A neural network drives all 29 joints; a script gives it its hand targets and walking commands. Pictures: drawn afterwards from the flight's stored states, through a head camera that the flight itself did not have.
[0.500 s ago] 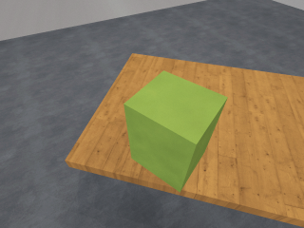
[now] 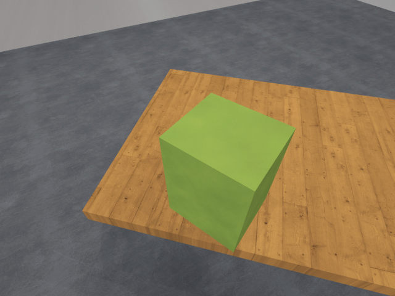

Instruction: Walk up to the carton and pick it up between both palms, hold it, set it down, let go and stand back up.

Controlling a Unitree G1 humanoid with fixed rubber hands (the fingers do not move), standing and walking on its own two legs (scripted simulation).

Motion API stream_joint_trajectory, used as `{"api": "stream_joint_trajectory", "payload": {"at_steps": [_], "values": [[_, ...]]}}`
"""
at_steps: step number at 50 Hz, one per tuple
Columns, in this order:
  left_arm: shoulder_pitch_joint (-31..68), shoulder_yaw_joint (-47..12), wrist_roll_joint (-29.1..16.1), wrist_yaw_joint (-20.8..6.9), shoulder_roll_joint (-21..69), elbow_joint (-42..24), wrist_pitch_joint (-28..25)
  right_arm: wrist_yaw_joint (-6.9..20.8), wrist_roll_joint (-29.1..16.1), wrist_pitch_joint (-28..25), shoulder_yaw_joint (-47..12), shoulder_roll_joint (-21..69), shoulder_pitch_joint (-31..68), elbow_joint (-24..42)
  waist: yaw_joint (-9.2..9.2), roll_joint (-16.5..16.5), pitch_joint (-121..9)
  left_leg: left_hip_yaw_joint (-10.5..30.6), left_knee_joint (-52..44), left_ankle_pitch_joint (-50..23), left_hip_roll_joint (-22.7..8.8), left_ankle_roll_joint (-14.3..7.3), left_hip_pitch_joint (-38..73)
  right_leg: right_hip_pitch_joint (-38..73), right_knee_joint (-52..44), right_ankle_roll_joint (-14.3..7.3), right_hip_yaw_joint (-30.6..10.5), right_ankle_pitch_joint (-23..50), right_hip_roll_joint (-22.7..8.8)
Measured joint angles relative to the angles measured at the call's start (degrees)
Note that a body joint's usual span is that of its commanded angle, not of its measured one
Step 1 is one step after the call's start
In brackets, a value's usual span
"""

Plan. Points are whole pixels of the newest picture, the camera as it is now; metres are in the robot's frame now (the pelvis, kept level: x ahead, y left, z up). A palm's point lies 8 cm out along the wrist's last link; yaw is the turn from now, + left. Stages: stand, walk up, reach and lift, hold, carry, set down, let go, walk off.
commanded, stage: stand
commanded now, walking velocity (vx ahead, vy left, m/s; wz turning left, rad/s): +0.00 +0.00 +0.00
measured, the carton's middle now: (222, 174) +0.38 -0.03 +0.03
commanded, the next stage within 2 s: walk up in 0.50 s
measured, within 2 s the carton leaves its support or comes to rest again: neither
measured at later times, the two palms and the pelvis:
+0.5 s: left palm out of the picture -0.01 +0.23 -0.14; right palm out of the picture -0.01 -0.23 -0.14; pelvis +0.00 +0.00 +0.00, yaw +0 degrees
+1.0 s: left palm out of the picture +0.02 +0.26 -0.14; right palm out of the picture -0.01 -0.22 -0.14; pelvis +0.01 +0.02 +0.00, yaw -7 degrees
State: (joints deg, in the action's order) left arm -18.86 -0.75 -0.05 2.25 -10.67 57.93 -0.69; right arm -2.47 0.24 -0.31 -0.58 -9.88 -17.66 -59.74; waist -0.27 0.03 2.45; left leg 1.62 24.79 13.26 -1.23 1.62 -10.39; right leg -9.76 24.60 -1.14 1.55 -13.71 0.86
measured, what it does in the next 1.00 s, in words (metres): stands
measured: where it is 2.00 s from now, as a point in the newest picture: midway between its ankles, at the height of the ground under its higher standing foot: outside the picture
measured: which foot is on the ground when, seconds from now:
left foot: down 0.00-1.00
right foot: down 0.00-1.00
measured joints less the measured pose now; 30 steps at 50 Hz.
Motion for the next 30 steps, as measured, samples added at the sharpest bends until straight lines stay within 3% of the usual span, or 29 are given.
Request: {"api": "stream_joint_trajectory", "payload": {"at_steps": [30], "values": [[-0.28,-0.18,-0.11,0.23,0.53,1.68,-0.13,-0.28,-0.04,-0.02,-0.13,0.48,-0.1,-1.82,0.06,0.15,0.0,-0.43,-0.7,-0.19,-0.25,0.08,0.68,0.49,-0.7,-0.03,-0.43,0.39,0.23]]}}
